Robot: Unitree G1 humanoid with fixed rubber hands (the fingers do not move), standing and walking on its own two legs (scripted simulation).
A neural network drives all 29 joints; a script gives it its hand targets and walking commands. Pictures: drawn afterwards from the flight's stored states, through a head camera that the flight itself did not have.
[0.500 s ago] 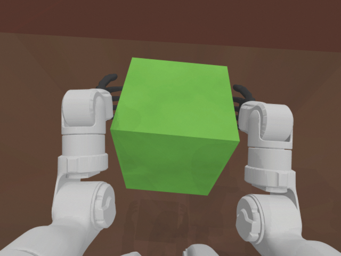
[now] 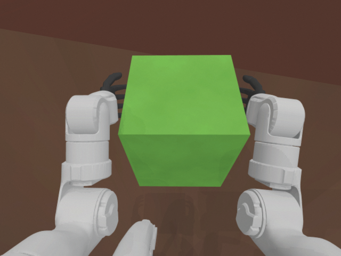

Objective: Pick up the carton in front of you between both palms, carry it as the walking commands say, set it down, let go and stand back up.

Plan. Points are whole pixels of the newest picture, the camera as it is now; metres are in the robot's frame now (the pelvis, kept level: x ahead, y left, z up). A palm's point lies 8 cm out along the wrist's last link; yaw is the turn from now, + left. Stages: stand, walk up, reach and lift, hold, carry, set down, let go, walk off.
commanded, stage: carry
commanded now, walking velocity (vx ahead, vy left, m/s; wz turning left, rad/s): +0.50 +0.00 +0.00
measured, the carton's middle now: (180, 127) +0.38 +0.03 +0.07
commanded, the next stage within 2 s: none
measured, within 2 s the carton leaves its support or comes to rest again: neither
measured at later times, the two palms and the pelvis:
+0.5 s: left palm out of the picture +0.70 +0.14 +0.21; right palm (270, 15) +0.67 -0.16 +0.21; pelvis +0.31 +0.03 +0.03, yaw -1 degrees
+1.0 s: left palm out of the picture +1.00 +0.18 +0.24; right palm out of the picture +0.99 -0.12 +0.24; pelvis +0.62 +0.03 +0.06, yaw -1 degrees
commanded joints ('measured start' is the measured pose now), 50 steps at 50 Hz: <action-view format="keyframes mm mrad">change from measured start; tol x64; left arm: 1 -895 -1106 -638 -170 -523 -7 -273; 50 -785 -1057 -550 47 -392 16 -278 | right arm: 1 -699 948 557 -89 329 -38 158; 50 -709 1021 595 8 419 -33 217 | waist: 1 -35 -114 -499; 50 -210 147 -557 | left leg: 1 -31 34 11 -217 51 -5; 7 658 -106 206 -622 166 40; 9 1056 300 -611 -792 28 241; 26 640 160 43 -601 762 73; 31 -154 -26 -79 300 -79 -5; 46 668 -106 210 -619 165 42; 50 1029 321 -609 -773 354 276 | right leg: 1 417 -257 299 -155 324 -166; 11 -539 7 138 931 -108 42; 26 109 94 -156 52 133 -5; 29 694 -352 825 -201 87 -274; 43 328 -225 178 -159 388 -123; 50 -536 6 142 934 -106 40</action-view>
